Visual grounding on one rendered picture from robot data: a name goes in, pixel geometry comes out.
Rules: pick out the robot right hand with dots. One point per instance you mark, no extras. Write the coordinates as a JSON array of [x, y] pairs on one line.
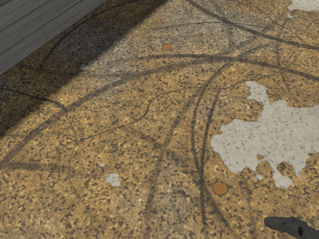
[[291, 225]]

